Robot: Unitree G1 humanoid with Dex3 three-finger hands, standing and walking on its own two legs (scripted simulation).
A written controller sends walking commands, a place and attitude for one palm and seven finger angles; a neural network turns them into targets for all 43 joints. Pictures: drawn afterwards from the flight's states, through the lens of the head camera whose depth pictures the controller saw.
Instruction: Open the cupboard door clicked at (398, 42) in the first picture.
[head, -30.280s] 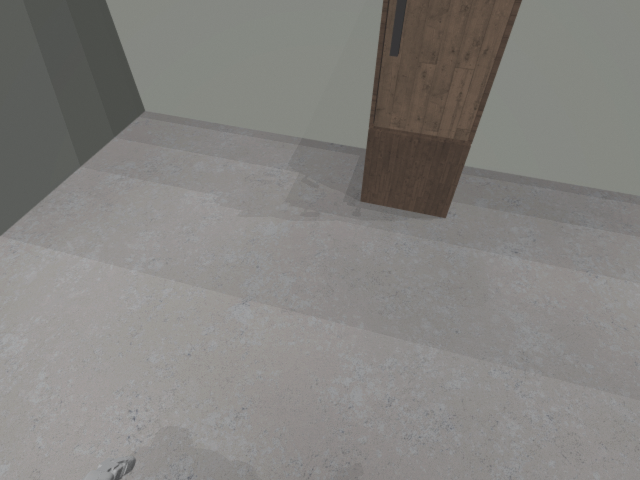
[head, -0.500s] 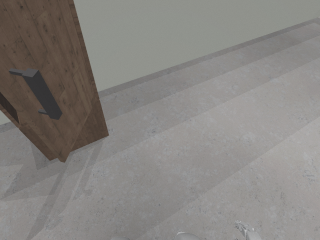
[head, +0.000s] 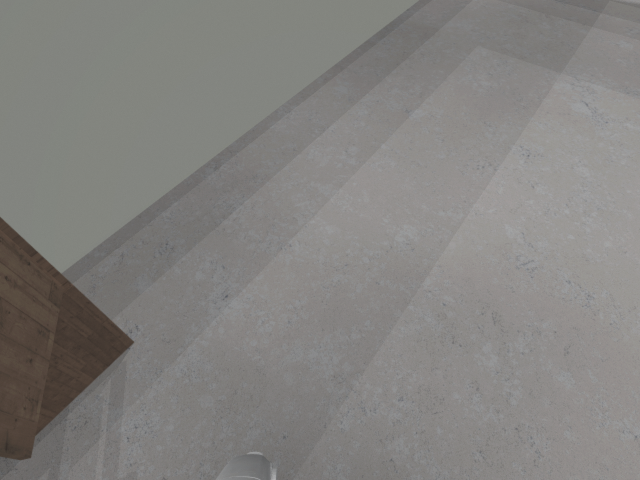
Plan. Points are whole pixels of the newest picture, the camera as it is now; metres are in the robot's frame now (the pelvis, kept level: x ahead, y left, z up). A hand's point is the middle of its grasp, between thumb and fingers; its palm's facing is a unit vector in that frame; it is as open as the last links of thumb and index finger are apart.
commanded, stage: walk to a spot facing it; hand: left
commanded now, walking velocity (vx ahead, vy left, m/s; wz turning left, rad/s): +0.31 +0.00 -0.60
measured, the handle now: out of the picture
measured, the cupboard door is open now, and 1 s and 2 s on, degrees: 49 49 49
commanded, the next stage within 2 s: turn to face it in 1.36 s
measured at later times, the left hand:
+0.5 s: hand (255, 333) +0.35 +0.13 -0.17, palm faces -0.37 -0.92 -0.15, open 7.4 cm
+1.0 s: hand (312, 290) +0.44 +0.04 -0.16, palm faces -0.36 -0.90 -0.23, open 7.3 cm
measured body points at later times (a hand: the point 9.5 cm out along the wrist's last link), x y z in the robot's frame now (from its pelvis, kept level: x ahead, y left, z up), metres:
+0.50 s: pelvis +0.17 +0.00 -0.01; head +0.23 -0.01 +0.44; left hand +0.37 +0.18 -0.15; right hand +0.01 -0.18 -0.14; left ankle +0.07 +0.14 -0.74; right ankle +0.24 -0.14 -0.70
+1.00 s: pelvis +0.39 -0.14 +0.00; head +0.41 -0.17 +0.45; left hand +0.46 +0.09 -0.14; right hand +0.40 -0.40 -0.15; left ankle +0.56 -0.05 -0.68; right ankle +0.27 -0.12 -0.74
